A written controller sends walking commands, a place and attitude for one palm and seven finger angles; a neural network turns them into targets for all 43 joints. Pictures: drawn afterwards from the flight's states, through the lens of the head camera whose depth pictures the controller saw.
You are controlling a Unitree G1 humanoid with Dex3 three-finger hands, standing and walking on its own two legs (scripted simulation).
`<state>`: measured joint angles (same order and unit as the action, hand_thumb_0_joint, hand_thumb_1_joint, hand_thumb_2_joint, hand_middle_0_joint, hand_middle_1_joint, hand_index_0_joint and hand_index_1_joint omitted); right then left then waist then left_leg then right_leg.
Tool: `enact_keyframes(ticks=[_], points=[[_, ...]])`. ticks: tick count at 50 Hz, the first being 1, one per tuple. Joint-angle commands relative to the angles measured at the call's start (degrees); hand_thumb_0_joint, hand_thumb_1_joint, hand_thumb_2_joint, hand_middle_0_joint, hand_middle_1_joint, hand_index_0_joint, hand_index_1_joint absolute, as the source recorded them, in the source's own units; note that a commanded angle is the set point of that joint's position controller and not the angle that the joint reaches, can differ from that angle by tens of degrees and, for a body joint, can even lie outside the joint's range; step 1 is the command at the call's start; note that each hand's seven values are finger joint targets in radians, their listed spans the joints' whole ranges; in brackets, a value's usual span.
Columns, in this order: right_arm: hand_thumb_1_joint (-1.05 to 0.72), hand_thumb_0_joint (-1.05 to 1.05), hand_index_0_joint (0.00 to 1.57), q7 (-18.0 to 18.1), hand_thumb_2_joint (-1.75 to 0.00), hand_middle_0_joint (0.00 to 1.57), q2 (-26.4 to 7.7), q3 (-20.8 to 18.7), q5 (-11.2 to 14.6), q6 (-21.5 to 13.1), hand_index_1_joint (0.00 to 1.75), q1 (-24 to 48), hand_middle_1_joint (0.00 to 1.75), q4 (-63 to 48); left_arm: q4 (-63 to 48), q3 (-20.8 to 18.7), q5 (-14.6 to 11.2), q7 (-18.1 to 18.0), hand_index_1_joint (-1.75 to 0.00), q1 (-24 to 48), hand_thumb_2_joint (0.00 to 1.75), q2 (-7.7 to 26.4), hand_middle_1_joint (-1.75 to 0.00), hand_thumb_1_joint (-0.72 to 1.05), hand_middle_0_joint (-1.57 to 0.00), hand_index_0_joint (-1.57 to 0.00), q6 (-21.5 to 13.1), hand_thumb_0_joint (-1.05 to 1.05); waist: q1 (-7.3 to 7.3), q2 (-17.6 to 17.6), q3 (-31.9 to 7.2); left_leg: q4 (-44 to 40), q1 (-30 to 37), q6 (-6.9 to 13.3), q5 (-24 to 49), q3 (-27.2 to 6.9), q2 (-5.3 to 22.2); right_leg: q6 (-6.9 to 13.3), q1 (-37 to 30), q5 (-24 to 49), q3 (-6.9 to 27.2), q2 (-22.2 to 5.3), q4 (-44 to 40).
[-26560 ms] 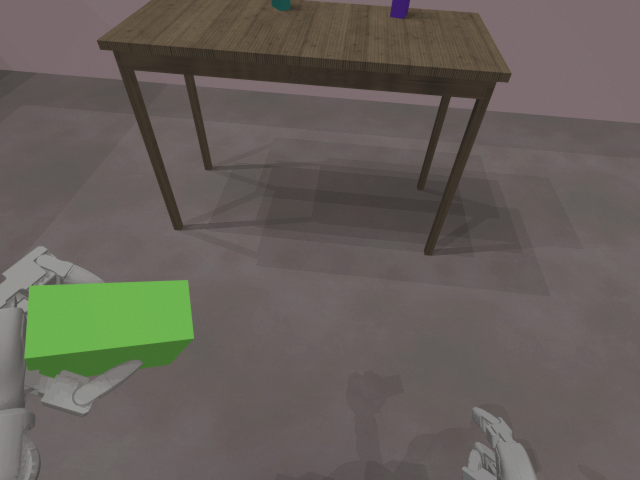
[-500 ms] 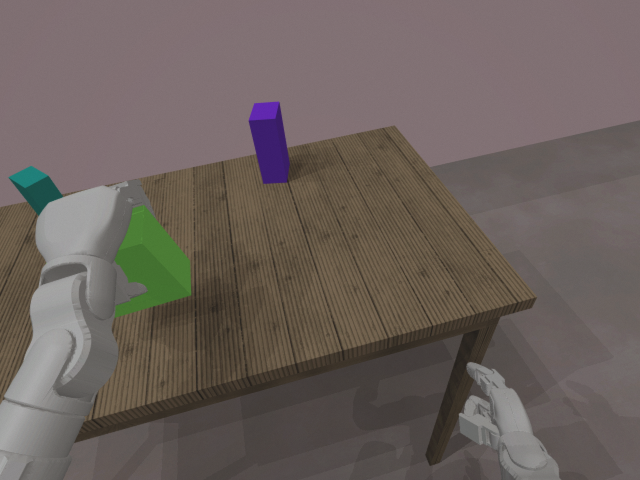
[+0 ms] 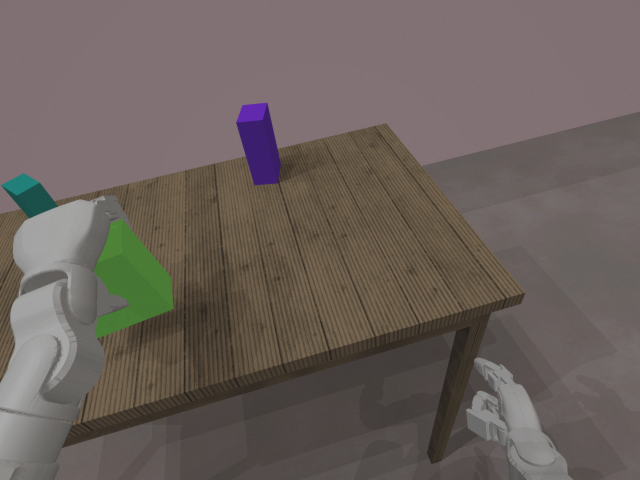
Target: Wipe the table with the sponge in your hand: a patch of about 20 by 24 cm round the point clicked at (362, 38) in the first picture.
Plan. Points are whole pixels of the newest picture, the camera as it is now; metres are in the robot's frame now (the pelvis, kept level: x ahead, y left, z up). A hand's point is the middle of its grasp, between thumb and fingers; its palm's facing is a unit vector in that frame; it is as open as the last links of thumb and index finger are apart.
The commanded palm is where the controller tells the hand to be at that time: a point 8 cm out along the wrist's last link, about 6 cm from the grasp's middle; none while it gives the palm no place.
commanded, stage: move the sponge above the wiping area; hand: left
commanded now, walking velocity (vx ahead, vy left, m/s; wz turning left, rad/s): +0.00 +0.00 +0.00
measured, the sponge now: (116, 291) +0.28 +0.31 +0.12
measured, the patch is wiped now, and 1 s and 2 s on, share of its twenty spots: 0.05 0.10 0.10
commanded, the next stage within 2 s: lower the sponge onto the table in 1.16 s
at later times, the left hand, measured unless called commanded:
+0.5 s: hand (106, 277) +0.27 +0.30 +0.15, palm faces +0.08 -0.07 -0.99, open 10.0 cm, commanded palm +0.23 +0.28 +0.23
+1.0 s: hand (136, 291) +0.27 +0.28 +0.13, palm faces +0.03 -0.13 -0.99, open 10.0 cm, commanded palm +0.23 +0.27 +0.23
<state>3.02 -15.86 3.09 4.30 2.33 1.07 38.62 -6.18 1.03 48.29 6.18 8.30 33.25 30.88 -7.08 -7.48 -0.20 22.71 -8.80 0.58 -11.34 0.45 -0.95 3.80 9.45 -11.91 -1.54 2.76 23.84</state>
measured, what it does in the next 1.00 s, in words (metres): stands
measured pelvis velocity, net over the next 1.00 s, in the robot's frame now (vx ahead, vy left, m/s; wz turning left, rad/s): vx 0.00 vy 0.02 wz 0.00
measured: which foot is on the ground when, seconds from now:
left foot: down 0.00-1.00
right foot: down 0.00-1.00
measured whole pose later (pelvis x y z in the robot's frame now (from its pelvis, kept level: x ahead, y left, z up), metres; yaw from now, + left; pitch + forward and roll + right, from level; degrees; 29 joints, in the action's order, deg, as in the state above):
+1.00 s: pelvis +0.00 +0.02 +0.00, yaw +0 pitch -2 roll +1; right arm 2.9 -15.8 3.6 4.1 1.9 0.1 36.5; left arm -9.6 7.5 49.3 8.8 5.4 28.9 29.7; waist -6.8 -7.3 0.0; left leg 22.6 -9.8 1.9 -10.8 0.6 -2.3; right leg 2.6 10.6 -11.7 -1.3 1.5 24.2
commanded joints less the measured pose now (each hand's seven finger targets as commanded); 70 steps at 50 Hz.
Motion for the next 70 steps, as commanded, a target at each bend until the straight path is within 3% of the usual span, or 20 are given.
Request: enact_keyframes(ticks=[1, 7, 10, 14, 17, 22, 26, 28, 32, 33, 37, 43, 45, 50, 52, 55, 57, 63, 66, 70], points=[[-0.90, 0.00, 0.20, 0.24, -0.90, 0.20, -5.11, -1.71, -0.25, -3.47, 0.30, 12.33, 0.30, -11.99, -13.03, -0.27, 1.51, 2.66, -1.60, 10.11, 1.30, 8.24, -1.60, 0.10, -1.20, -1.20, -2.59, 0.00, 0.98, 7.37, -13.17, -0.20, 1.77, 2.15, 9.64, -2.37, -0.92, -0.65, -4.56, 9.57, 6.34, -3.56, -2.76], [-0.90, 0.00, 0.20, 1.29, -0.90, 0.20, -4.28, -1.35, -2.00, -5.03, 0.30, 12.05, 0.30, -12.23, -22.51, -14.03, 5.78, -1.54, -1.60, 19.18, 1.30, 24.09, -1.60, 0.10, -1.20, -1.20, -9.56, 0.00, -1.42, 3.26, -18.25, 0.48, 4.98, 2.14, 12.38, -3.71, -1.65, 1.41, -6.70, 9.48, 11.04, -2.27, -2.55], [-0.90, 0.00, 0.20, 1.08, -0.90, 0.20, -3.52, -2.14, -2.32, -5.34, 0.30, 9.05, 0.30, -10.11, -17.50, -13.28, 4.07, -6.06, -1.60, 17.62, 1.30, 19.26, -1.60, 0.10, -1.20, -1.20, -11.27, 0.00, -1.58, 0.40, -15.33, -0.74, 4.70, 1.20, 13.64, -3.21, -1.18, 1.73, -6.02, 9.40, 8.72, -2.50, -3.55], [-0.90, 0.00, 0.20, 0.44, -0.90, 0.20, -4.44, -2.66, -1.30, -4.80, 0.30, 10.89, 0.30, -8.48, -9.62, -12.05, 1.75, -8.05, -1.60, 18.33, 1.30, 16.62, -1.60, 0.10, -1.20, -1.20, -7.18, 0.00, -1.48, 1.39, -11.58, -1.25, 2.83, 0.56, 10.95, -2.64, -0.66, 1.49, -4.58, 6.82, 8.89, -2.92, -4.65], [-0.90, 0.00, 0.20, 0.55, -0.90, 0.20, -5.04, -2.01, -0.34, -4.24, 0.30, 13.76, 0.30, -9.39, -4.43, -8.56, 0.30, -4.66, -1.60, 14.64, 1.30, 13.44, -1.60, 0.10, -1.20, -1.20, -3.41, 0.00, -0.87, 4.39, -7.51, -1.73, 0.64, 0.76, 7.34, -2.35, -0.76, 1.01, -2.26, 3.50, 9.84, -3.07, -5.82], [-0.90, 0.00, 0.20, 0.40, -0.90, 0.20, -4.65, -1.44, 0.46, -4.19, 0.30, 14.41, 0.30, -12.38, -9.05, -0.96, 0.07, 1.35, -1.60, 10.08, 1.30, 7.13, -1.60, 0.10, -1.20, -1.20, -2.50, 0.00, 0.64, 6.47, -11.60, -0.78, 0.78, 1.54, 6.62, -2.38, -0.63, -0.12, -2.97, 4.61, 7.55, -3.40, -3.85], [-0.90, 0.00, 0.20, 0.81, -0.90, 0.20, -5.34, -1.81, -0.93, -4.26, 0.30, 11.48, 0.30, -11.96, -14.91, -4.68, 3.89, 2.28, -1.60, 14.75, 1.30, 14.97, -1.60, 0.10, -1.20, -1.20, -5.75, 0.00, 0.48, 7.03, -14.72, -0.31, 1.54, 2.27, 7.73, -2.99, -0.99, -0.45, -4.13, 5.38, 6.69, -3.65, -2.46], [-0.90, 0.00, 0.20, 1.45, -0.90, 0.20, -4.24, -1.52, -1.76, -5.35, 0.30, 11.37, 0.30, -12.47, -21.64, -8.02, 5.47, -0.07, -1.60, 22.45, 1.30, 18.95, -1.60, 0.10, -1.20, -1.20, -9.13, 0.00, -0.28, 3.76, -18.76, 0.00, 4.13, 2.31, 9.88, -3.25, -1.27, 0.46, -5.66, 5.45, 6.88, -3.09, -1.99], [-0.90, 0.00, 0.20, 1.70, -0.90, 0.20, -3.63, -1.87, -1.96, -6.45, 0.30, 10.50, 0.30, -10.47, -19.45, -14.70, 4.84, -6.03, -1.60, 21.53, 1.30, 22.01, -1.60, 0.10, -1.20, -1.20, -12.16, 0.00, -1.85, 0.54, -16.61, -1.56, 6.20, 1.44, 11.63, -4.52, -0.98, 2.44, -5.11, 6.03, 9.88, -1.39, -3.76], [-0.90, 0.00, 0.20, 1.51, -0.90, 0.20, -3.04, -1.91, -2.05, -6.39, 0.30, 10.05, 0.30, -9.90, -17.36, -11.67, 3.77, -7.17, -1.60, 22.90, 1.30, 17.43, -1.60, 0.10, -1.20, -1.20, -11.86, 0.00, -1.26, 0.75, -15.63, -1.75, 5.20, 0.99, 11.99, -3.77, -0.61, 1.89, -5.42, 6.56, 7.58, -2.26, -3.63], [-0.90, 0.00, 0.20, 0.43, -0.90, 0.20, -4.37, -1.99, -0.74, -5.02, 0.30, 12.90, 0.30, -8.72, -8.24, -10.44, 1.18, -7.45, -1.60, 18.45, 1.30, 14.46, -1.60, 0.10, -1.20, -1.20, -6.09, 0.00, -1.63, 1.81, -8.76, -3.04, 2.54, 0.29, 8.75, -3.57, -0.37, 2.02, -2.62, 3.85, 8.98, -2.12, -5.55], [-0.90, 0.00, 0.20, -0.01, -0.90, 0.20, -4.87, -1.41, 0.21, -3.37, 0.30, 12.79, 0.30, -11.43, -7.43, 0.48, -0.30, -0.86, -1.60, 10.65, 1.30, 3.91, -1.60, 0.10, -1.20, -1.20, -1.31, 0.00, 0.22, 7.19, -9.82, -3.00, 0.30, 0.93, 6.24, -2.48, 0.06, 0.04, -2.95, 4.30, 4.07, -3.06, -4.29], [-0.90, 0.00, 0.20, -0.13, -0.90, 0.20, -4.92, -1.41, 0.19, -3.06, 0.30, 12.79, 0.30, -12.16, -11.56, 2.22, 0.86, 0.47, -1.60, 12.72, 1.30, 3.89, -1.60, 0.10, -1.20, -1.20, -1.69, 0.00, 0.86, 6.60, -11.85, -2.96, 1.32, 1.29, 6.07, -2.86, -0.15, -0.31, -3.10, 4.42, 3.37, -2.82, -3.86], [-0.90, 0.00, 0.20, -0.16, -0.90, 0.20, -4.41, -1.52, -1.92, -3.77, 0.30, 11.78, 0.30, -13.05, -24.04, -3.93, 7.05, -1.20, -1.60, 19.46, 1.30, 14.17, -1.60, 0.10, -1.20, -1.20, -5.24, 0.00, -1.06, 1.84, -20.41, -1.79, 5.07, 1.80, 14.49, -4.04, -0.59, 1.14, -7.79, 9.91, 4.82, -1.87, -0.77], [-0.90, 0.00, 0.20, -0.16, -0.90, 0.20, -4.23, -1.32, -2.28, -4.49, 0.30, 12.55, 0.30, -12.64, -26.65, -11.73, 8.49, -4.14, -1.60, 20.99, 1.30, 21.68, -1.60, 0.10, -1.20, -1.20, -6.54, 0.00, -2.74, -0.55, -21.20, -1.77, 5.33, 1.73, 15.62, -5.09, -0.58, 2.57, -9.33, 10.74, 8.91, -0.79, -0.48], [-0.90, 0.00, 0.20, -0.67, -0.90, 0.20, -3.32, -1.61, -2.15, -4.19, 0.30, 10.28, 0.30, -9.99, -18.60, -10.13, 5.35, -7.13, -1.60, 17.59, 1.30, 15.81, -1.60, 0.10, -1.20, -1.20, -6.51, 0.00, -1.96, 2.81, -15.27, -2.48, 4.32, 0.77, 16.67, -4.00, -0.51, 2.03, -7.17, 11.39, 6.42, -1.33, -2.78], [-0.90, 0.00, 0.20, -0.80, -0.90, 0.20, -3.52, -1.48, -1.11, -4.08, 0.30, 13.19, 0.30, -10.03, -16.14, -11.02, 3.42, -7.75, -1.60, 18.58, 1.30, 15.81, -1.60, 0.10, -1.20, -1.20, -4.40, 0.00, -2.46, 2.06, -12.59, -2.87, 4.41, 0.68, 13.49, -4.40, -0.45, 2.81, -5.31, 8.18, 9.43, -1.07, -4.10], [-0.90, 0.00, 0.20, -0.72, -0.90, 0.20, -4.37, -1.25, 0.14, -2.64, 0.30, 13.35, 0.30, -11.13, -10.81, -0.51, -0.52, -2.06, -1.60, 9.80, 1.30, 3.97, -1.60, 0.10, -1.20, -1.20, 0.14, 0.00, -0.05, 5.50, -8.34, -3.07, 1.06, 0.83, 8.57, -2.52, -0.01, 0.51, -3.01, 6.08, 4.87, -2.66, -4.68], [-0.90, 0.00, 0.20, -0.33, -0.90, 0.20, -4.92, -1.33, 0.40, -2.33, 0.30, 12.53, 0.30, -11.84, -12.62, 1.01, 0.17, 0.37, -1.60, 10.60, 1.30, 4.66, -1.60, 0.10, -1.20, -1.20, -0.06, 0.00, 0.97, 6.84, -9.90, -2.62, 1.42, 1.46, 7.09, -2.63, -0.19, -0.32, -2.73, 5.51, 4.30, -2.63, -4.33], [-0.90, 0.00, 0.20, 0.56, -0.90, 0.20, -5.16, -1.44, -0.95, -3.43, 0.30, 11.85, 0.30, -12.49, -18.13, -3.40, 4.22, 0.30, -1.60, 17.11, 1.30, 13.21, -1.60, 0.10, -1.20, -1.20, -2.54, 0.00, 0.23, 5.92, -16.23, -1.52, 3.21, 2.03, 8.92, -3.33, -0.87, 0.33, -5.35, 6.02, 5.77, -2.48, -2.85]])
